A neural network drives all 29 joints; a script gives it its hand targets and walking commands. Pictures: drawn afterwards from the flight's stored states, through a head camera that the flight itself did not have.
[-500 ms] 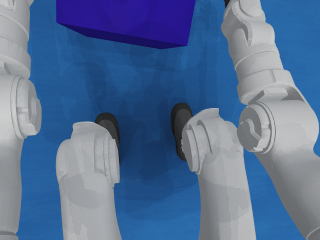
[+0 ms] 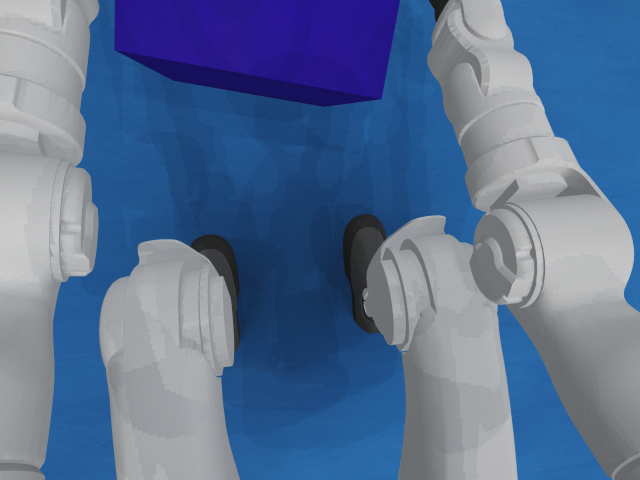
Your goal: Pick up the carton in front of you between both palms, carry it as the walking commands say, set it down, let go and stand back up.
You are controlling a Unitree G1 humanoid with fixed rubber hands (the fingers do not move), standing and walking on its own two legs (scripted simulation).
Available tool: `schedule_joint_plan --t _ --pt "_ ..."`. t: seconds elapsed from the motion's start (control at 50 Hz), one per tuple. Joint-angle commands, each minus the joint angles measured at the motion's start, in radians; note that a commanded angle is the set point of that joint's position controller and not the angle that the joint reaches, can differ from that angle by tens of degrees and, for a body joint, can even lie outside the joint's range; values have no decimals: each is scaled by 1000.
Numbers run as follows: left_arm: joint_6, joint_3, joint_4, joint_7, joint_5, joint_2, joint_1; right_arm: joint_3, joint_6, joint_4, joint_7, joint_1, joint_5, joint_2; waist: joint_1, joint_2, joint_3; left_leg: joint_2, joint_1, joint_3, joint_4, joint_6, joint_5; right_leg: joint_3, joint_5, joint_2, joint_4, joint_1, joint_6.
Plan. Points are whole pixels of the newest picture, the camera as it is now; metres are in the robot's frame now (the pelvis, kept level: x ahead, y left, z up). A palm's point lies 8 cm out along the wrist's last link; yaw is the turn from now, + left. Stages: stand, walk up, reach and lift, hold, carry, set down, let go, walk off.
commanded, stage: reach and lift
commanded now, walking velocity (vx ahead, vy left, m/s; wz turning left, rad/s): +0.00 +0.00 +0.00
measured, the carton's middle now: out of the picture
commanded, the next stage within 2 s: none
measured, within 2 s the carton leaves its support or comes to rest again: leaves its support in 0.38 s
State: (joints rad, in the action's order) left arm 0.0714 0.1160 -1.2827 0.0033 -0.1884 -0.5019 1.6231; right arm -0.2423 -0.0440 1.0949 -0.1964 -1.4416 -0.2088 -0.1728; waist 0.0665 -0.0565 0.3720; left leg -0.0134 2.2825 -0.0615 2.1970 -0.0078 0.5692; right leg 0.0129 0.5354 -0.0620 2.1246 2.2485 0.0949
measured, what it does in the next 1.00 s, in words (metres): rises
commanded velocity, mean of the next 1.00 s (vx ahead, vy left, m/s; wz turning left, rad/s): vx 0.00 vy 0.00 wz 0.00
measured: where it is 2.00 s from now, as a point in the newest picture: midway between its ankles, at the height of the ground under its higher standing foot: (297, 304)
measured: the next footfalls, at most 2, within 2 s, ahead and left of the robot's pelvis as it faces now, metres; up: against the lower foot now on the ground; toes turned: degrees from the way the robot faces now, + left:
none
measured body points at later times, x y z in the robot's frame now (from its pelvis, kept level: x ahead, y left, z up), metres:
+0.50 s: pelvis +0.01 +0.00 +0.00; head +0.36 +0.06 +0.27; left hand +0.57 +0.18 -0.16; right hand +0.55 -0.12 -0.14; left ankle +0.11 +0.12 -0.34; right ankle +0.13 -0.14 -0.34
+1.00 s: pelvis +0.00 -0.01 +0.11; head +0.27 +0.04 +0.47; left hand +0.51 +0.19 +0.04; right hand +0.51 -0.12 +0.04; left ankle +0.11 +0.12 -0.34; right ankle +0.13 -0.14 -0.34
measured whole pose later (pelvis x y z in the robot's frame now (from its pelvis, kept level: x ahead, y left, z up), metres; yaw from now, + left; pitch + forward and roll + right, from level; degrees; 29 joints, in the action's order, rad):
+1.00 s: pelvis +0.00 -0.01 +0.11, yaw +5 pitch +43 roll -2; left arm 0.37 -0.35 -0.87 0.00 0.24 -0.12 1.18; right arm -0.59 -0.35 0.60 -0.12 -1.03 0.20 0.10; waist 0.04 -0.02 -0.13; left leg -0.10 2.05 -0.09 1.78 0.05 0.48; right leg 0.09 0.49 -0.12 1.76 2.02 0.10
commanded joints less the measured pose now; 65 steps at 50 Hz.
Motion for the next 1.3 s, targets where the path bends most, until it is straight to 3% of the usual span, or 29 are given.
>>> schedule_joint_plan --t 0.0,0.04,0.06,0.14,0.2,0.26,0.34,0.44,0.5,0.58,0.66,0.72,0.82,0.92,1.12,1.28 --pt "-17 20 95 -7 -2 25 358 20 15 -101 7 -242 -1 20 5 174 -1125 7 -616 19 -216 10 -233 -114 -278 -17 -109 -531 -17" --pt "-12 12 92 -19 22 96 388 10 8 -96 16 -268 27 97 -3 169 -1115 -2 -615 20 -214 9 -222 -115 -268 -29 -106 -556 -19" --pt "-7 5 81 -29 36 148 393 -9 3 -88 22 -272 56 128 10 175 -1108 -7 -612 21 -213 12 -214 -118 -265 -36 -108 -565 -20" --pt "47 16 107 -179 103 736 458 40 -55 -150 173 -493 131 671 -21 178 -1051 -47 -552 31 -194 2 -230 -123 -254 -77 -83 -522 -38" --pt "77 -44 150 -242 141 918 370 30 -99 -200 250 -517 169 837 -38 142 -1013 -63 -495 53 -188 -8 -250 -132 -243 -94 -77 -479 -41" --pt "92 -54 213 -266 145 1005 341 47 -121 -221 282 -503 156 920 -47 125 -1058 -66 -492 59 -180 -17 -321 -131 -302 -96 -67 -470 -44" --pt "96 7 344 -258 107 1093 366 119 -129 -275 288 -498 100 1002 -52 151 -1254 -69 -624 68 -167 -12 -454 -141 -399 -101 -53 -482 -43" --pt "110 127 621 -218 25 1199 424 257 -159 -423 266 -511 36 1101 -51 211 -1696 -85 -957 87 -169 19 -661 -160 -498 -109 -74 -541 -35" --pt "145 165 714 -188 23 1261 392 338 -190 -536 254 -517 37 1128 -53 231 -1877 -101 -1082 105 -204 33 -682 -164 -483 -120 -119 -575 -31" --pt "209 136 640 -185 67 1349 263 360 -228 -589 259 -503 82 1121 -31 211 -1740 -124 -955 126 -303 42 -473 -163 -332 -125 -207 -588 -36" --pt "237 7 451 -211 167 1386 201 229 -262 -468 271 -437 204 1125 9 195 -1428 -135 -707 129 -407 32 -182 -155 -150 -121 -301 -541 -53" --pt "242 -94 386 -225 231 1383 192 152 -279 -413 289 -414 269 1132 12 179 -1374 -139 -674 130 -467 23 -118 -146 -108 -122 -368 -561 -56" --pt "242 -175 356 -236 291 1391 170 141 -290 -390 319 -406 298 1185 -22 135 -1422 -145 -724 134 -546 12 -125 -135 -107 -123 -451 -633 -48" --pt "250 -142 426 -237 285 1434 152 210 -306 -416 341 -373 273 1242 -46 100 -1541 -150 -843 140 -606 11 -176 -132 -144 -126 -511 -719 -36" --pt "279 43 597 -230 197 1568 31 362 -327 -474 361 -184 207 1319 -34 139 -1632 -158 -1090 125 -722 39 -302 -112 -246 -128 -627 -886 -43" --pt "263 67 608 -215 200 1606 -120 393 -312 -451 366 -17 210 1341 -38 133 -1488 -158 -1200 97 -854 43 -317 -77 -261 -127 -763 -1014 -49"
